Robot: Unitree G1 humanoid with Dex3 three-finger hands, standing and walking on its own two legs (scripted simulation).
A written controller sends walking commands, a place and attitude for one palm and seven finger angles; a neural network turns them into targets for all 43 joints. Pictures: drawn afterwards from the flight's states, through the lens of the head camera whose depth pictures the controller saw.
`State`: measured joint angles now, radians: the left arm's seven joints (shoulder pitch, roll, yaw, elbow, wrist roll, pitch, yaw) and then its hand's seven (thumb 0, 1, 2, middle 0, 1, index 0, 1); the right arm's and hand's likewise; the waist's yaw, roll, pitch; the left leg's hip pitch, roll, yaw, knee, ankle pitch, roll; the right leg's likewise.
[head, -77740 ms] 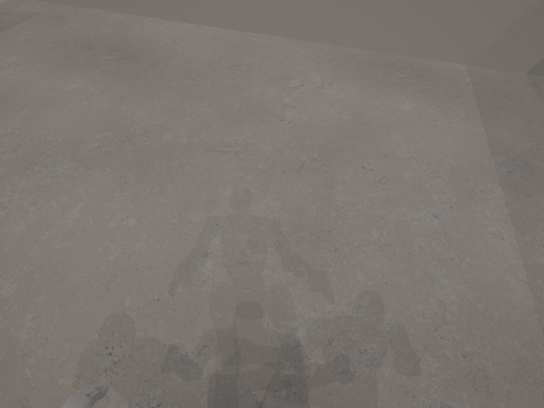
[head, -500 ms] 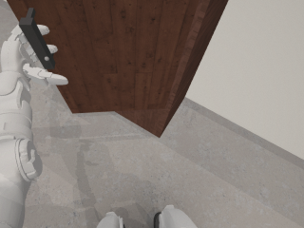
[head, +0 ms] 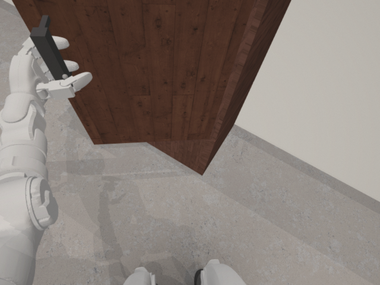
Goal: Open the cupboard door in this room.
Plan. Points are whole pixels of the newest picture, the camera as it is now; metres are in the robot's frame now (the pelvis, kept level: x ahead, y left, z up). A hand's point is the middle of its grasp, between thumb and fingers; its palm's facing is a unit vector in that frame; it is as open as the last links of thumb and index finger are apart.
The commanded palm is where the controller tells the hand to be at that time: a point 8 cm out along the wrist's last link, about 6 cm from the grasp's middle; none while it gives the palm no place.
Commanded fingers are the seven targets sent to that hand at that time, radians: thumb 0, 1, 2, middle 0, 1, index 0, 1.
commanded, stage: close the thumb around the handle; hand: left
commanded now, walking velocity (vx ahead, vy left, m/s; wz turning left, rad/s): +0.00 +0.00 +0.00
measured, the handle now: (56, 54) +0.56 +0.23 +0.11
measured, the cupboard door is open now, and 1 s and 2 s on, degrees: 37 58 76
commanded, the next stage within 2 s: pull the door open along its arc in 0.30 s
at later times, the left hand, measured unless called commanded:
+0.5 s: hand (65, 76) +0.51 +0.21 +0.11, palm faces +0.05 -1.00 +0.00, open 5.9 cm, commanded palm +0.48 +0.25 +0.11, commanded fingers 0.00 0.90 0.90 -0.40 -1.35 -0.40 -1.35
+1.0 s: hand (80, 133) +0.38 +0.17 +0.11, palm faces +0.14 -0.98 +0.10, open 6.4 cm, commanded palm +0.31 +0.23 +0.11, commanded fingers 0.00 0.90 0.90 -0.40 -1.35 -0.40 -1.35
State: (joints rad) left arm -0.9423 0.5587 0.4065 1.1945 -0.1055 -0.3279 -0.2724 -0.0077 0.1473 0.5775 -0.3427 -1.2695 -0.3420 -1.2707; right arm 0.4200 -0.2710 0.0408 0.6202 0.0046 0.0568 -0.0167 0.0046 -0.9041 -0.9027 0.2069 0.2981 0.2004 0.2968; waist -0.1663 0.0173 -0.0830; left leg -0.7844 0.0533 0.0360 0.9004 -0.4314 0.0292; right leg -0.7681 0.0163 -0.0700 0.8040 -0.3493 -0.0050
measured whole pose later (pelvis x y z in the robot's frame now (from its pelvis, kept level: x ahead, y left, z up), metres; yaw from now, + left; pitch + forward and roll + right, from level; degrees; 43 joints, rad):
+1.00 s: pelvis +0.01 +0.00 +0.02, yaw -1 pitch +11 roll -1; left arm -0.20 0.17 0.23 0.35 -0.24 -0.20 -0.03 0.02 0.65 0.72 -0.33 -1.34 -0.33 -1.29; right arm 0.32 -0.24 0.00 0.53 0.04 0.02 0.02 0.01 -0.91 -0.90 0.20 0.30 0.20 0.30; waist -0.04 0.03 -0.13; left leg -0.54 0.04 0.08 0.77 -0.41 0.02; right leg -0.56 0.02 -0.03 0.72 -0.35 -0.01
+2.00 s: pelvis +0.00 -0.04 +0.03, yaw +3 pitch +2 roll +0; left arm 0.08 -0.04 -0.09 0.05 -0.01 -0.11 0.47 0.00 -0.37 0.36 -0.28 -1.14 -0.29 -1.14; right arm 0.18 -0.19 0.01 0.59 -0.05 0.03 -0.03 0.01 -0.91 -0.90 0.20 0.30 0.20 0.30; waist 0.01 0.03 -0.04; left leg -0.37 0.03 0.01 0.69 -0.35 -0.02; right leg -0.39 0.00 -0.10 0.69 -0.34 -0.05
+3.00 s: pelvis -0.01 -0.02 +0.02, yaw +2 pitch +2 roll +0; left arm 0.27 0.14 -0.06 -0.12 -0.13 -0.14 0.00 -0.01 -0.50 0.30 -0.15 -0.30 -0.15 -0.30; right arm 0.24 -0.21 0.05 0.51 0.02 -0.07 -0.02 0.01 -0.90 -0.90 0.21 0.30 0.20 0.30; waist 0.01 0.03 -0.04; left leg -0.42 0.02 0.03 0.76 -0.38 0.00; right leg -0.44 -0.01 -0.07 0.75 -0.35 -0.03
